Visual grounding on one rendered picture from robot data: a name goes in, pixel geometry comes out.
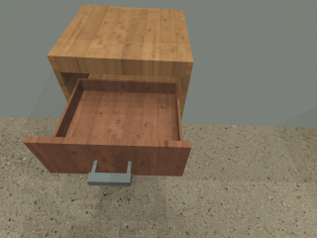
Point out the drawer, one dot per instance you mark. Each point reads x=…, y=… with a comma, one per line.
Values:
x=114, y=122

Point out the cabinet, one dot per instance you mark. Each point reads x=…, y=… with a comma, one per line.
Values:
x=124, y=43

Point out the handle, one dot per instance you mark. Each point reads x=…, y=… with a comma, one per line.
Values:
x=110, y=179

